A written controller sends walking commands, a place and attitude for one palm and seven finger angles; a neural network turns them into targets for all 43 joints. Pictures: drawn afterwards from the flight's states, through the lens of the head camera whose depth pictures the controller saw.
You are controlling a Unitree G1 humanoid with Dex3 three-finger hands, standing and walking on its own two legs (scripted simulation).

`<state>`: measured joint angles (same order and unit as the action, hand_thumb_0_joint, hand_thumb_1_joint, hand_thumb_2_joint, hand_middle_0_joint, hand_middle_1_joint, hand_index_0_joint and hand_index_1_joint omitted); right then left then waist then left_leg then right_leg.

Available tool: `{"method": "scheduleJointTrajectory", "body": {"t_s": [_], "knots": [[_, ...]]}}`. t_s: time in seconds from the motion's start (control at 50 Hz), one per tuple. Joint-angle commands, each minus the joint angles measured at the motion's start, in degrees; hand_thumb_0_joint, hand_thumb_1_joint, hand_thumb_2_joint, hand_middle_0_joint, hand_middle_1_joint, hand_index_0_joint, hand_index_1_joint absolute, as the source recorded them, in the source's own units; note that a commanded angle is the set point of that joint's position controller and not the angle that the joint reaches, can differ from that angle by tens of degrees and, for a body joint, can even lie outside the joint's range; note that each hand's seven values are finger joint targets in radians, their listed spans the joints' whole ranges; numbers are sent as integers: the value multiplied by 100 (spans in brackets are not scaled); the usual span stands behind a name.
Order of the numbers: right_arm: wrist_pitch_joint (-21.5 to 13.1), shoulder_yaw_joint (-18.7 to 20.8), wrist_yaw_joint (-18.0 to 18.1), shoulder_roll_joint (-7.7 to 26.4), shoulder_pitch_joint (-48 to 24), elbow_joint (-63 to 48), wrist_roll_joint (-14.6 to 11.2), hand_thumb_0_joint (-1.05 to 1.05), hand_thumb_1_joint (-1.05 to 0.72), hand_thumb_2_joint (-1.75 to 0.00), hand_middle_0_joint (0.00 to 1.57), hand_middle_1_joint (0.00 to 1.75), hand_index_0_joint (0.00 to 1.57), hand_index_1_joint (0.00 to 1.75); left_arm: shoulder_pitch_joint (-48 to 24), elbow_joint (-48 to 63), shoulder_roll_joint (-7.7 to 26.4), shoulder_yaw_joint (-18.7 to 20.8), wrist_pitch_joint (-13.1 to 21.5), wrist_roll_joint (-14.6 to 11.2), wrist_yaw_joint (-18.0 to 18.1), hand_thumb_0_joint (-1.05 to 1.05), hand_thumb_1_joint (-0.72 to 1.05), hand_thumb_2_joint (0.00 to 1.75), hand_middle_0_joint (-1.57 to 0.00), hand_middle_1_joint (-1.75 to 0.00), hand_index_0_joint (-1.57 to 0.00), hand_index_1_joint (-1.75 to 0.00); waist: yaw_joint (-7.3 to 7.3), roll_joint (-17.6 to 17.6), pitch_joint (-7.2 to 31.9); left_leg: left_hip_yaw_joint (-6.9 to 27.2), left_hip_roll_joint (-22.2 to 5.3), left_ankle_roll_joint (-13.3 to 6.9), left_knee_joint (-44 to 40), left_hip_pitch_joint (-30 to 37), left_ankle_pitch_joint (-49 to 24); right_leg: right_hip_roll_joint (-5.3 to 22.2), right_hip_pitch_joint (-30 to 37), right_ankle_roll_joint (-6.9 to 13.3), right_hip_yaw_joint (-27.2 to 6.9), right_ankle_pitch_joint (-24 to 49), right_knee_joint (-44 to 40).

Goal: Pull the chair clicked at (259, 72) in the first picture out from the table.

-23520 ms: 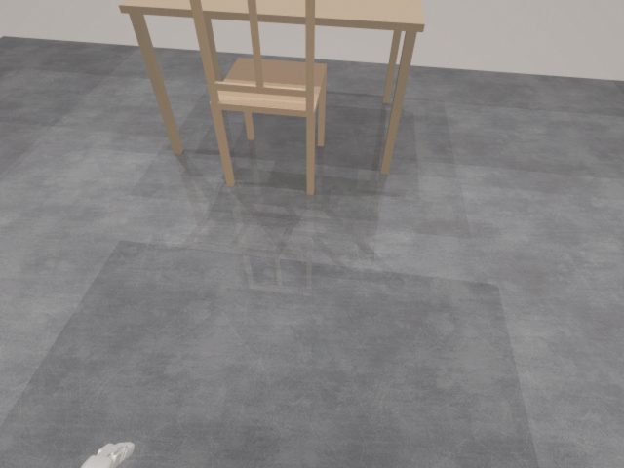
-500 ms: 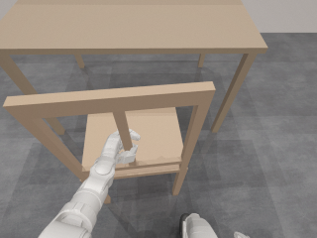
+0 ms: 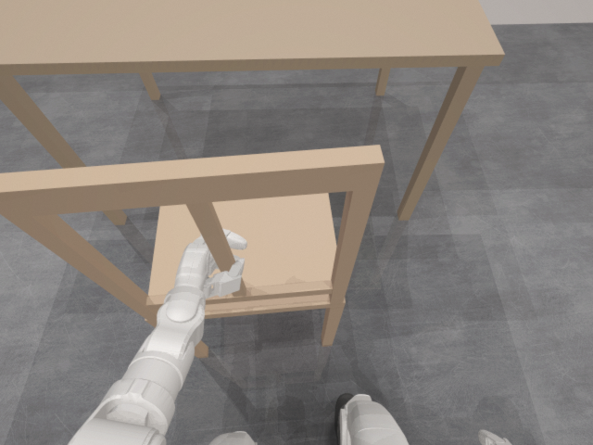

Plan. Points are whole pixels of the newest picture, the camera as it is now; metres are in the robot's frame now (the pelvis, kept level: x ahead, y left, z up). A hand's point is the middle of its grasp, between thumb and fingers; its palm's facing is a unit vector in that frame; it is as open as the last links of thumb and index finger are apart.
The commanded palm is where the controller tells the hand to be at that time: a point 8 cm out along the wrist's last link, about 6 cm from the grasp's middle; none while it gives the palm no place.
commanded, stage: step backward, pulling the chair out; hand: left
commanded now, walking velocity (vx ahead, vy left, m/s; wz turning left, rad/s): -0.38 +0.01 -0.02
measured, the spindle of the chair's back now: (223, 256) +0.38 +0.11 -0.05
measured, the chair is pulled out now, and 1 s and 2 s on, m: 0.27 0.44 0.71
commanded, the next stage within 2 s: stop walking, hand still on the chair in 1.32 s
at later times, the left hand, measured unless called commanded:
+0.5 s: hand (229, 304) +0.31 +0.10 -0.05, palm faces -0.08 -0.98 -0.20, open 5.6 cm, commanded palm +0.28 +0.16 -0.05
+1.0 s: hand (213, 397) +0.18 +0.11 -0.05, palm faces -0.11 -0.97 -0.21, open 5.6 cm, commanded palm +0.18 +0.17 -0.05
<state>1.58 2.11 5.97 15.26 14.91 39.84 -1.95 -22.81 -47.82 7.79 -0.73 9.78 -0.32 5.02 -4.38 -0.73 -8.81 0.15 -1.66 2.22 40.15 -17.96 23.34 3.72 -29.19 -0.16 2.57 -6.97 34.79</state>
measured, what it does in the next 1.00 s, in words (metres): walks backwards: right foot, then right foot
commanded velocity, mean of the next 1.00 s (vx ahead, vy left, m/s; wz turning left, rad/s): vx -0.38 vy -0.02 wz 0.02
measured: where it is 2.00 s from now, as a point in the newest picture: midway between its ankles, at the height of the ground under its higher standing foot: outside the picture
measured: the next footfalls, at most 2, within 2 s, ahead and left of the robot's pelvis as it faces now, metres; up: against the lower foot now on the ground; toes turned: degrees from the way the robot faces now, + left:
right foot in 0.28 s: +0.01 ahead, -0.12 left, +0.00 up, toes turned -5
right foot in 0.86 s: -0.13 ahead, -0.11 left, +0.00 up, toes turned -8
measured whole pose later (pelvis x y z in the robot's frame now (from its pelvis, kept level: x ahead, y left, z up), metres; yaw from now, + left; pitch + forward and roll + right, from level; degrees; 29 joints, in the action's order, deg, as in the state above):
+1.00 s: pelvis -0.18 +0.02 +0.02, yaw -6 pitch +1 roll +0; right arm 1.5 -0.7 5.4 11.5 6.8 43.4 -1.4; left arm -27.2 -56.9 9.2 3.0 14.2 -0.5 4.5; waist -2.5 -2.4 -12.8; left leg 1.3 -2.7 2.6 47.9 -26.0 23.6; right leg 1.3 -16.6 -0.1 2.2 -12.9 28.5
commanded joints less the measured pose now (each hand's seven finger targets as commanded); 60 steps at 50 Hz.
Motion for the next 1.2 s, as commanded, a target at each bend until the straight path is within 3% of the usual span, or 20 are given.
{"method": "scheduleJointTrajectory", "body": {"t_s": [0.0,0.06,0.12,0.16,0.22,0.28,0.3,0.34,0.44,0.54,0.58,0.66,0.7,0.82,0.86,0.9,0.96,1.1,1.14,1.18], "knots": [[-274,148,20,629,169,-259,26,0,-90,-90,20,30,20,30,-2241,624,923,103,324,105,69,0,90,90,-50,-145,-50,-145,265,1141,2738,295,-94,31,793,-232,864,1805,2267,930,-1561,3138,-1155],[-170,37,129,668,31,-136,38,0,-90,-90,20,30,20,30,-2244,527,1073,150,318,85,115,0,90,90,-50,-145,-50,-145,200,382,3062,86,-230,29,-1044,163,-321,1390,2764,504,-947,3386,-605],[-20,152,183,861,-158,-455,34,0,-90,-90,20,30,20,30,-2238,835,676,-129,320,-19,80,0,90,90,-50,-145,-50,-145,205,-507,3024,575,-1120,-381,-1605,513,-3018,377,2136,-27,-266,1634,120],[30,86,98,665,-374,-568,143,0,-90,-90,20,30,20,30,-2358,1097,542,-191,394,16,27,0,90,90,-50,-145,-50,-145,255,-1549,2541,610,-1466,-574,-2031,-204,-2771,158,1980,-15,-122,-143,1057],[-76,92,11,535,-377,-485,182,0,-90,-90,20,30,20,30,-2348,873,567,-47,474,54,85,0,90,90,-50,-145,-50,-145,325,-900,1963,840,-1864,-848,-1613,57,-3900,50,1368,83,-188,-1465,1120],[-186,195,-49,567,34,-193,129,0,-90,-90,20,30,20,30,-2561,536,689,8,714,157,134,0,90,90,-50,-145,-50,-145,165,-78,2660,395,-1392,-355,-212,1377,-5059,378,1818,202,-483,1920,-569],[-184,173,-17,549,70,-91,136,0,-90,-90,20,30,20,30,-2638,312,786,8,795,197,136,0,90,90,-50,-145,-50,-145,128,128,2800,122,-1091,-129,92,1078,-4414,706,2354,317,-708,3514,-737],[-191,173,85,568,-114,-135,85,0,-90,-90,20,30,20,30,-2556,143,1272,392,781,150,190,0,90,90,-50,-145,-50,-145,219,1101,3313,-104,-193,136,789,-465,-175,1582,3854,729,-1550,6801,-533],[-203,-49,87,441,-561,-245,65,0,-90,-90,20,30,20,30,-2221,261,1231,415,532,139,151,0,90,90,-50,-145,-50,-145,345,652,3013,343,-109,108,380,-659,407,1729,3469,741,-1103,5376,-499],[18,34,188,649,-471,-500,22,0,-90,-90,20,30,20,30,-1803,867,986,126,287,-31,129,0,90,90,-50,-145,-50,-145,222,878,3244,87,-511,8,-1406,448,-2207,1232,3234,317,-620,4335,-187],[109,141,149,783,-437,-683,38,0,-90,-90,20,30,20,30,-1644,1135,724,-31,293,-77,105,0,90,90,-50,-145,-50,-145,197,42,3086,538,-1229,-395,-1548,1054,-4522,460,2431,-42,-270,2604,-44],[130,138,-64,561,-615,-816,202,0,-90,-90,20,30,20,30,-1819,1686,498,-152,425,67,-15,0,90,90,-50,-145,-50,-145,237,-1762,2785,769,-1861,-768,-1782,995,-5230,-25,1595,29,-116,-1499,1110],[49,151,-137,543,-492,-722,203,0,-90,-90,20,30,20,30,-1677,1527,502,-91,465,85,38,0,90,90,-50,-145,-50,-145,273,-1664,2469,766,-2039,-957,-1620,978,-5291,-91,1263,107,-129,-2015,1275],[-157,166,-177,577,-83,-261,137,0,-90,-90,20,30,20,30,-2162,786,814,8,798,225,67,0,90,90,-50,-145,-50,-145,128,-1039,2780,488,-1623,-516,-454,2188,-5605,56,1777,130,-230,487,-1288],[-129,113,-39,461,-149,-236,102,0,-90,-90,20,30,20,30,-2244,434,1329,240,908,265,53,0,90,90,-50,-145,-50,-145,103,284,2701,-192,-837,-20,128,574,-2356,1041,2949,399,-900,4305,-1125],[-171,129,89,535,-511,-253,53,0,-90,-90,20,30,20,30,-2150,186,1664,613,748,200,102,0,90,90,-50,-145,-50,-145,298,1504,2833,109,-128,38,1065,-448,340,1593,3236,601,-1102,5941,-799],[-250,-37,71,460,-779,-213,90,0,-90,-90,20,30,20,30,-2005,142,1472,555,674,186,76,0,90,90,-50,-145,-50,-145,371,573,2686,444,-119,37,1084,-648,375,1773,3116,795,-954,4914,-703],[-164,-24,188,644,-345,-346,55,0,-90,-90,20,30,20,30,-1604,341,1013,142,414,-8,102,0,90,90,-50,-145,-50,-145,246,948,2779,151,-401,-47,-1720,535,-2001,1060,2750,303,-455,3070,-305],[-98,127,124,842,-332,-542,79,0,-90,-90,20,30,20,30,-1777,673,640,-101,443,-24,50,0,90,90,-50,-145,-50,-145,241,-407,2679,1038,-1481,-630,-1726,1084,-4918,161,1883,-91,-202,1086,309],[-62,81,-73,618,-452,-587,253,0,-90,-90,20,30,20,30,-2068,1022,436,-202,485,48,11,0,90,90,-50,-145,-50,-145,196,-2030,2637,1462,-1982,-1048,-1805,1621,-6129,-78,791,-27,-253,-2081,1490]]}}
